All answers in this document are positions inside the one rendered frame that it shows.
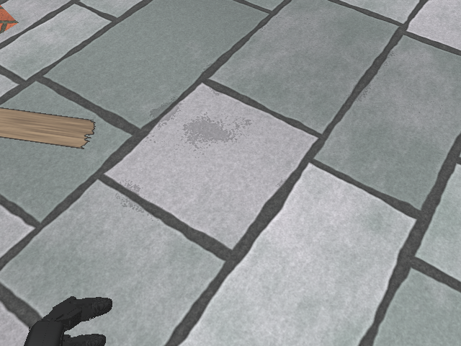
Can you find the robot left hand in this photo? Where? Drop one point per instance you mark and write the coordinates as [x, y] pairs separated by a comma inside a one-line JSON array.
[[65, 316]]

